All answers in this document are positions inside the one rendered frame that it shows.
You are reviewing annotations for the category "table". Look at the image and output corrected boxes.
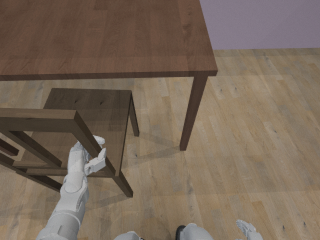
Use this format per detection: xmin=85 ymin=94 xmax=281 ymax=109
xmin=0 ymin=0 xmax=218 ymax=156

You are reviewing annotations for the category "robot right shin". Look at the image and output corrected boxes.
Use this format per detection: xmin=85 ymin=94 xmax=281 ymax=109
xmin=184 ymin=223 xmax=197 ymax=230

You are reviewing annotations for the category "chair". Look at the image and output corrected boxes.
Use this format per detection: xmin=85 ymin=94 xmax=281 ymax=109
xmin=0 ymin=88 xmax=140 ymax=198

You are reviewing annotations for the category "robot left hand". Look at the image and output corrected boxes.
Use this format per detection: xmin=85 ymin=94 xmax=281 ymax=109
xmin=67 ymin=135 xmax=107 ymax=176

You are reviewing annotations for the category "left robot forearm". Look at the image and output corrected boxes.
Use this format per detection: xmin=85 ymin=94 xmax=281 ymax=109
xmin=35 ymin=171 xmax=90 ymax=240

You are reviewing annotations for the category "robot right hand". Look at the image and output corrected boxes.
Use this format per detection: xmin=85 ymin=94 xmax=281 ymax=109
xmin=235 ymin=219 xmax=264 ymax=240

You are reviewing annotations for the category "robot right foot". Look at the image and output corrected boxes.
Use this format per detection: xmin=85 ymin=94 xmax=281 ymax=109
xmin=175 ymin=225 xmax=186 ymax=240

